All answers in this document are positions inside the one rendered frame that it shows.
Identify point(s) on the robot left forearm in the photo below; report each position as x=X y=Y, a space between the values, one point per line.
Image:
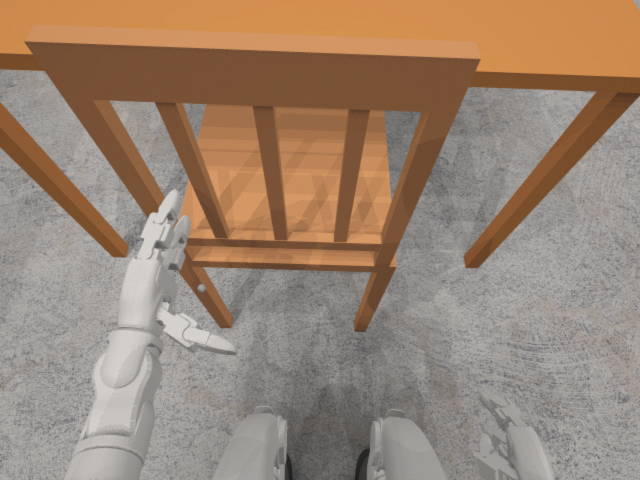
x=115 y=438

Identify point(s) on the robot right hand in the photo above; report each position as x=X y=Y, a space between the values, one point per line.
x=521 y=453

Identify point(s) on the table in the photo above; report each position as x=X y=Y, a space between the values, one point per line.
x=573 y=45

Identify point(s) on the chair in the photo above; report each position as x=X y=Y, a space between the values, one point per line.
x=290 y=170

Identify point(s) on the robot left hand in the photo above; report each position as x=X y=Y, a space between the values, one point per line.
x=149 y=279

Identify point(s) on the right robot thigh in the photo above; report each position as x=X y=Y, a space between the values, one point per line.
x=400 y=448

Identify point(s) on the robot right shin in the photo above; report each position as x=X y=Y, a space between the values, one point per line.
x=371 y=473

